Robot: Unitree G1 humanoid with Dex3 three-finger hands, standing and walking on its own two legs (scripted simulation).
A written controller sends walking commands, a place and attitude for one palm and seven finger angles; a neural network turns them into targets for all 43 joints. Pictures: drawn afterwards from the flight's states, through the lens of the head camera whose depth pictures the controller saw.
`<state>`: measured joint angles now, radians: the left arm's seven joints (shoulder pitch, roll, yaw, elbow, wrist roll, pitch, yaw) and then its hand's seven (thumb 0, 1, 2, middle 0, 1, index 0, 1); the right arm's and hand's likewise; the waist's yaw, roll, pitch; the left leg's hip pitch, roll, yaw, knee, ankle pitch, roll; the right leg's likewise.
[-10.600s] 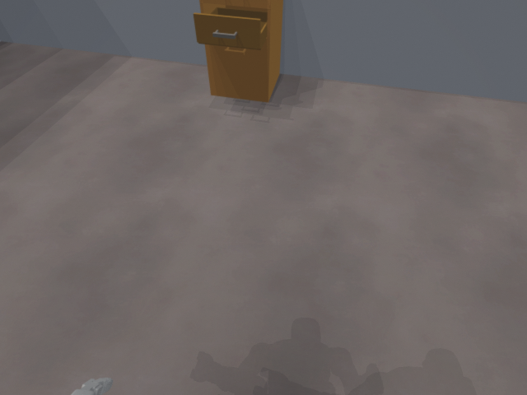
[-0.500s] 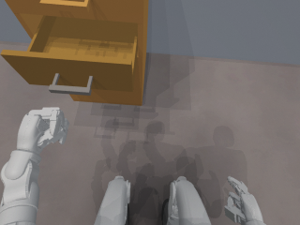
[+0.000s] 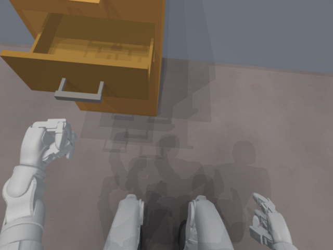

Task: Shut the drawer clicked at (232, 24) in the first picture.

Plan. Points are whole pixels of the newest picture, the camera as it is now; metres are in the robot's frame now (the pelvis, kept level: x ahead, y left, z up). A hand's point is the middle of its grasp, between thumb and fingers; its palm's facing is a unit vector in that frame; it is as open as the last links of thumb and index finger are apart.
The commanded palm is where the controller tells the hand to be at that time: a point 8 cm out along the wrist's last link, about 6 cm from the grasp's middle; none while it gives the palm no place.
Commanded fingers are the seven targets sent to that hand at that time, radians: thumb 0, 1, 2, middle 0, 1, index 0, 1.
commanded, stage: bring the fist close to the handle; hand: left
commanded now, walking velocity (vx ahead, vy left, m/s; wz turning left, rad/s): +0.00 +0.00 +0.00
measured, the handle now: (80, 90) +0.53 +0.28 -0.07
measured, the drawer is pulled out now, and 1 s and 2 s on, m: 0.18 0.18 0.17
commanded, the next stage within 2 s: push the drawer shut in 1.24 s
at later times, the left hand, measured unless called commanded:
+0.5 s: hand (84, 132) +0.38 +0.23 -0.04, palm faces -0.05 -1.00 -0.04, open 3.3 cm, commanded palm +0.37 +0.27 -0.04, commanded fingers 0.00 0.90 0.90 -1.40 -1.60 -1.40 -1.60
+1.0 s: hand (93, 125) +0.42 +0.23 -0.08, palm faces -0.05 -1.00 -0.07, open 3.3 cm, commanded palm +0.41 +0.26 -0.07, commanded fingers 0.00 0.90 0.90 -1.40 -1.60 -1.40 -1.60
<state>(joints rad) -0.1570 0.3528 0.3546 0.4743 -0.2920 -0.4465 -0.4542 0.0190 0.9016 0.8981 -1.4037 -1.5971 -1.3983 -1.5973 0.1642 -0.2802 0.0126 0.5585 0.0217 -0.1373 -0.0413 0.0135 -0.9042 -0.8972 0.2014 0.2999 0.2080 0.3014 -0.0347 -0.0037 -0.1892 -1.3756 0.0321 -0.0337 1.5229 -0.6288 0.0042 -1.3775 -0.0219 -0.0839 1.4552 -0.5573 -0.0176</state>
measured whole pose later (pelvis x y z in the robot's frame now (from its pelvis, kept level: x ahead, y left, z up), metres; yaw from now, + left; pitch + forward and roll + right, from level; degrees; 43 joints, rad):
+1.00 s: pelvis -0.02 +0.00 -0.08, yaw -2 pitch +34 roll -4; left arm -0.54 0.46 0.44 0.72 -0.19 -0.47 -0.42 0.02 0.90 0.90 -1.40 -1.60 -1.40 -1.60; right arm 0.16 -0.29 0.03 0.57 -0.01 0.00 -0.01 0.01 -0.91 -0.90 0.20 0.30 0.21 0.30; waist -0.10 0.01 -0.18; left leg -1.73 0.04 -0.06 1.81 -0.68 0.00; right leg -1.74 -0.02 -0.10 1.73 -0.59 -0.03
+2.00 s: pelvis -0.04 +0.00 -0.09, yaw -2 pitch +34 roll -6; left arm -0.84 0.59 0.42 1.00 -0.11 -0.47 -0.40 -0.06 0.75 0.95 -1.40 -1.60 -1.40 -1.60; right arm 0.19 -0.29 0.08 0.62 -0.03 0.02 -0.02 0.01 -0.90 -0.90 0.20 0.30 0.21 0.30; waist -0.14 -0.01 -0.15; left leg -1.80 0.02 -0.08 1.84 -0.64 0.01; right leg -1.77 -0.04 -0.12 1.74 -0.56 -0.02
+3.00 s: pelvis -0.04 +0.01 -0.12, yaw -5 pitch +39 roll -10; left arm -1.38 0.96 0.42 1.25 0.09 -0.28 -0.35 0.00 0.78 0.96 -1.40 -1.60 -1.40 -1.60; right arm 0.26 -0.29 0.18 0.55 -0.06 0.11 0.01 0.00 -0.90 -0.90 0.20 0.30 0.21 0.30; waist -0.35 0.01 -0.07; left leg -1.98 0.03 -0.10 1.92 -0.64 0.03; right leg -1.93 -0.02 -0.14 1.77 -0.53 -0.01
